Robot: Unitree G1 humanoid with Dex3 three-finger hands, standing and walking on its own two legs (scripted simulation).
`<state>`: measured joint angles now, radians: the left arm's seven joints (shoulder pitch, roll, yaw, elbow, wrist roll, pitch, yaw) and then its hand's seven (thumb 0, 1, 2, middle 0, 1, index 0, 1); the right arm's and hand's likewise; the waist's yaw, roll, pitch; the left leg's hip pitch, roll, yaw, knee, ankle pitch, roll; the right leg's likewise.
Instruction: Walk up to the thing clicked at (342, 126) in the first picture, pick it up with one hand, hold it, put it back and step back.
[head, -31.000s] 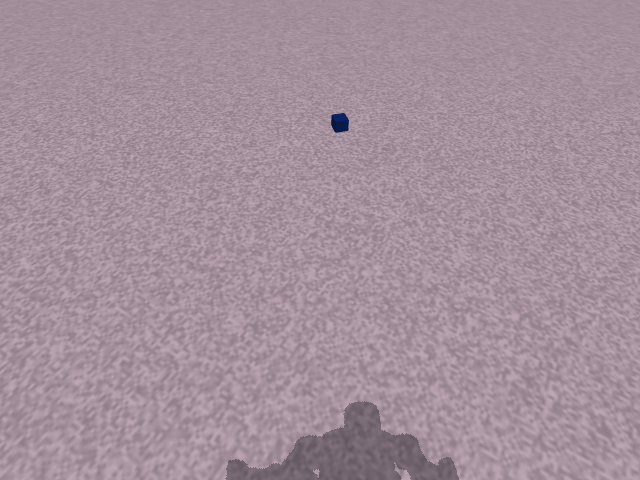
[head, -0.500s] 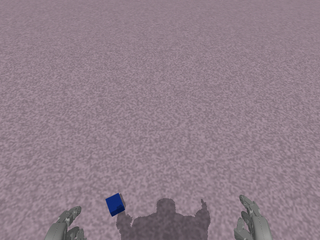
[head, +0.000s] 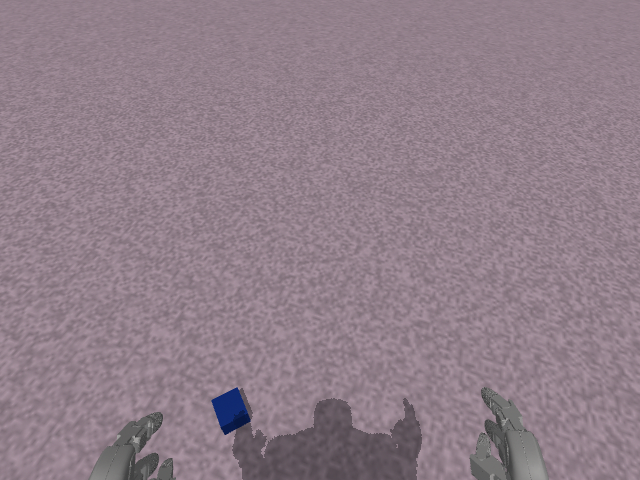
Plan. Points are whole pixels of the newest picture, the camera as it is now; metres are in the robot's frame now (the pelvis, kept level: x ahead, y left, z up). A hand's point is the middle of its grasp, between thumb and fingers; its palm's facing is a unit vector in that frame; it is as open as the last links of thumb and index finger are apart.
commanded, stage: home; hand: left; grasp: from above
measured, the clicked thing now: (231, 410) +0.46 +0.23 -0.68
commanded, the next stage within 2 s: stand in 0.96 s
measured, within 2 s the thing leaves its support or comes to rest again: neither
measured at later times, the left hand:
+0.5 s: hand out of the picture +0.17 +0.18 -0.05, palm faces +0.04 -0.98 -0.21, open 7.4 cm
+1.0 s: hand out of the picture +0.17 +0.18 -0.05, palm faces +0.04 -0.98 -0.21, open 7.4 cm
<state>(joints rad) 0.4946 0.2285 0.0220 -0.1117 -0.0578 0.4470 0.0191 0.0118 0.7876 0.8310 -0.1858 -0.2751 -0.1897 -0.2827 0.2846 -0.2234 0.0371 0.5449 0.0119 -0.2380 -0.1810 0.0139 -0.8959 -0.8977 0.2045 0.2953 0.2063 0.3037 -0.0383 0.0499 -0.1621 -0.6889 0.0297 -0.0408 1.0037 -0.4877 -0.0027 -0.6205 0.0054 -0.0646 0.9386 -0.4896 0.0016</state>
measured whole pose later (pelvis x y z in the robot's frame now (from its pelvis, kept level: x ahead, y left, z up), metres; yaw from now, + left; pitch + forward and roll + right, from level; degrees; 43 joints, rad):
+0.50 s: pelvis +0.00 +0.00 +0.00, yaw +0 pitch +10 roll -3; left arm 0.50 0.23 0.02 -0.13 -0.06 0.45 0.02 0.01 0.89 0.89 -0.20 -0.29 -0.20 -0.30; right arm 0.29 -0.22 0.03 0.54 0.01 -0.23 -0.18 0.01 -0.90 -0.90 0.20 0.30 0.21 0.30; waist -0.04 0.05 -0.16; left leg -0.70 0.03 -0.04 1.01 -0.49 0.00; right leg -0.63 0.01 -0.06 0.94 -0.50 0.00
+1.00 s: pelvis +0.01 +0.00 +0.00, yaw +0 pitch +10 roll -3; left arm 0.50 0.24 0.02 -0.14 -0.06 0.45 0.03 0.01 0.90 0.90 -0.20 -0.30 -0.20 -0.30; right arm 0.29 -0.23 0.03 0.53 0.01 -0.22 -0.18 0.01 -0.90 -0.90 0.20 0.29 0.21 0.30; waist -0.04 0.05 -0.17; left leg -0.70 0.03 -0.04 1.01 -0.50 0.00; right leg -0.63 0.01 -0.07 0.95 -0.50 0.00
